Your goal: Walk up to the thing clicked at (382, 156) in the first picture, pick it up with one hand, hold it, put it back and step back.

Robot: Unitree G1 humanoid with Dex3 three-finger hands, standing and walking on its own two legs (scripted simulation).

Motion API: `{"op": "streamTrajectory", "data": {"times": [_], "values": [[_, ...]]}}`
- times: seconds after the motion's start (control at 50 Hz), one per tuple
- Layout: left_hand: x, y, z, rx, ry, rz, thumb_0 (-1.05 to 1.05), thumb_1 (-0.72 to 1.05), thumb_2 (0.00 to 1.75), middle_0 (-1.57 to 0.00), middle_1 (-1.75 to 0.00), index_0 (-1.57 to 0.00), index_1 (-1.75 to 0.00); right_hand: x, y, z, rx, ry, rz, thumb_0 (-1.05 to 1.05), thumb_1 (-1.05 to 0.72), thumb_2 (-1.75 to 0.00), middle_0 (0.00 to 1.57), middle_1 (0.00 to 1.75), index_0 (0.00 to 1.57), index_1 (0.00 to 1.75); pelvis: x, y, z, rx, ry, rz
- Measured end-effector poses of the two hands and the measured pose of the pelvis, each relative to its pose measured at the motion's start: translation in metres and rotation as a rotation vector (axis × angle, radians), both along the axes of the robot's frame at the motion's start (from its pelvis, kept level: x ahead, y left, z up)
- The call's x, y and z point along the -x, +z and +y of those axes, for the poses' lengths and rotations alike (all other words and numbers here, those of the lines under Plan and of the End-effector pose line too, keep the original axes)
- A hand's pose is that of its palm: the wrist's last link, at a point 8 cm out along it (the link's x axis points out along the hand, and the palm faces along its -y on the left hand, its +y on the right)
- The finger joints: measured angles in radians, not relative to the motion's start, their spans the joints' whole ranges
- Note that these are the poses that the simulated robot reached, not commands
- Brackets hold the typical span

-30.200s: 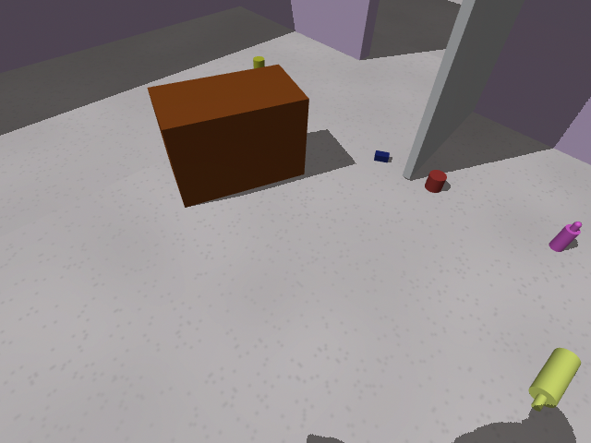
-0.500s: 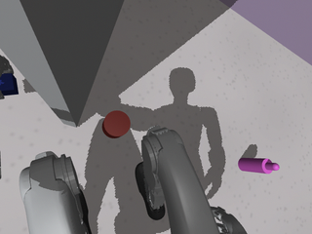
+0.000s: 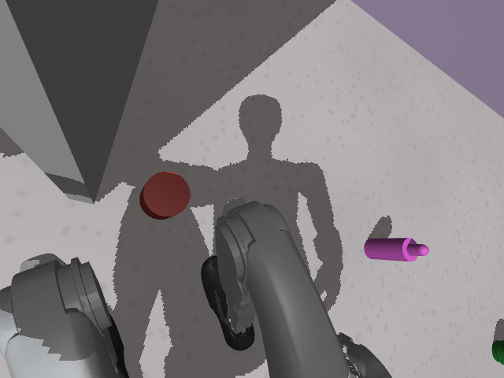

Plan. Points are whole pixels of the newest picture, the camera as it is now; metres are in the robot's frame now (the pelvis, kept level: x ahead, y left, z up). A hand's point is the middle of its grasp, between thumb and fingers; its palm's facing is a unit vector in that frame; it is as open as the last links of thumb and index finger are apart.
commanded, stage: rest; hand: left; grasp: from above
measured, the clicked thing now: out of the picture +0.50 +0.29 -0.24
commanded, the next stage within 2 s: open in 1.16 s
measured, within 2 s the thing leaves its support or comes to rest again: rests again in 0.76 s
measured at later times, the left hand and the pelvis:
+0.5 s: hand out of the picture +0.49 +0.28 -0.23, palm faces -0.46 -0.09 -0.88, open 7.2 cm; pelvis +0.00 +0.00 +0.00, yaw -2 degrees
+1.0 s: hand out of the picture +0.49 +0.28 -0.25, palm faces -0.45 -0.09 -0.89, open 7.2 cm; pelvis +0.00 +0.01 +0.00, yaw -4 degrees
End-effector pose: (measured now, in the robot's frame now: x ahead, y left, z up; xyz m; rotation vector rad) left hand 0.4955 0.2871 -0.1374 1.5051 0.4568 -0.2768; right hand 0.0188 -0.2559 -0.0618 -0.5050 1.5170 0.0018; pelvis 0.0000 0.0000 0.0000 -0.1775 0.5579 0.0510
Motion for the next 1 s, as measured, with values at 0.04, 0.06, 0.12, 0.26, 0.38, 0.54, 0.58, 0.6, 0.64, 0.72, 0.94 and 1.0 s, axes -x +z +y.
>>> {"op": "streamTrajectory", "data": {"times": [0.04, 0.06, 0.12, 0.26, 0.38, 0.54, 0.58, 0.6, 0.64, 0.72, 0.94, 1.0], "values": [[-0.001, -0.003, 0.0, -0.002, 0.01, 0.002, 0.0, 0.43, 0.04, -0.96, -0.19, -0.99, -0.16, 0.001, 0.0, 0.002, -0.006, 0.002, 0.002, 0.0, -0.91, -0.9, 0.2, 0.3, 0.21, 0.3, 0.0, -0.001, 0.0, 0.002, -0.002, -0.001], [-0.001, -0.004, -0.001, -0.002, 0.015, 0.005, 0.01, 0.43, 0.04, -0.96, -0.19, -0.99, -0.16, 0.002, 0.0, 0.002, -0.008, 0.004, 0.002, 0.0, -0.91, -0.9, 0.2, 0.3, 0.21, 0.3, -0.001, -0.001, 0.0, 0.003, -0.003, 0.0], [-0.002, -0.01, -0.002, -0.001, 0.023, 0.021, 0.01, 0.44, 0.04, -0.96, -0.19, -1.0, -0.15, 0.002, 0.0, 0.004, -0.014, 0.01, 0.004, 0.0, -0.91, -0.9, 0.2, 0.3, 0.21, 0.3, -0.001, -0.001, 0.0, 0.007, -0.006, -0.002], [-0.003, -0.023, -0.006, 0.022, 0.023, 0.025, 0.01, 0.44, 0.02, -0.97, -0.18, -1.0, -0.14, 0.002, 0.005, 0.004, -0.012, 0.035, 0.013, 0.0, -0.9, -0.89, 0.2, 0.3, 0.21, 0.3, -0.001, -0.001, 0.001, 0.016, -0.011, -0.01], [-0.002, -0.031, -0.006, 0.028, 0.02, 0.017, 0.01, 0.44, 0.01, -0.98, -0.17, -1.01, -0.13, -0.003, 0.01, 0.001, 0.003, 0.067, 0.004, 0.0, -0.91, -0.89, 0.2, 0.3, 0.21, 0.3, -0.001, -0.002, 0.0, 0.022, -0.016, -0.024], [-0.001, -0.037, -0.006, 0.02, 0.017, 0.009, 0.01, 0.44, 0.0, -0.98, -0.16, -1.02, -0.12, -0.007, 0.013, 0.002, -0.001, 0.101, -0.006, 0.0, -0.91, -0.9, 0.2, 0.3, 0.21, 0.3, 0.0, -0.003, 0.002, 0.031, -0.02, -0.032], [-0.001, -0.038, -0.005, 0.017, 0.023, 0.008, 0.01, 0.44, 0.0, -0.98, -0.16, -1.02, -0.11, -0.008, 0.013, 0.003, -0.007, 0.11, -0.009, 0.0, -0.91, -0.9, 0.2, 0.3, 0.21, 0.3, 0.0, -0.003, 0.002, 0.032, -0.021, -0.034], [-0.001, -0.038, -0.005, 0.016, 0.026, 0.009, 0.01, 0.44, 0.0, -0.98, -0.16, -1.02, -0.11, -0.009, 0.013, 0.004, -0.01, 0.113, -0.01, 0.0, -0.91, -0.9, 0.2, 0.3, 0.21, 0.3, 0.0, -0.003, 0.002, 0.033, -0.021, -0.036], [-0.001, -0.04, -0.005, 0.014, 0.029, 0.012, 0.01, 0.44, 0.0, -0.99, -0.15, -1.02, -0.11, -0.009, 0.013, 0.005, -0.014, 0.116, -0.012, 0.0, -0.91, -0.9, 0.2, 0.3, 0.21, 0.3, 0.0, -0.003, 0.003, 0.035, -0.023, -0.037], [-0.002, -0.044, -0.006, 0.023, 0.033, 0.016, 0.01, 0.44, 0.0, -0.98, -0.15, -1.02, -0.11, -0.008, 0.013, 0.008, -0.024, 0.123, -0.011, 0.0, -0.91, -0.9, 0.2, 0.3, 0.21, 0.3, 0.0, -0.004, 0.004, 0.042, -0.026, -0.041], [-0.004, -0.051, -0.009, 0.029, 0.031, 0.002, 0.01, 0.44, 0.0, -0.99, -0.15, -1.02, -0.1, -0.004, 0.017, 0.014, -0.035, 0.137, 0.001, 0.0, -0.91, -0.9, 0.2, 0.3, 0.21, 0.3, 0.001, -0.004, 0.005, 0.053, -0.031, -0.049], [-0.004, -0.051, -0.009, 0.022, 0.025, 0.005, 0.01, 0.44, 0.0, -0.99, -0.15, -1.02, -0.1, -0.004, 0.018, 0.014, -0.037, 0.141, 0.0, 0.0, -0.91, -0.9, 0.2, 0.3, 0.21, 0.3, 0.001, -0.004, 0.006, 0.054, -0.031, -0.051]]}}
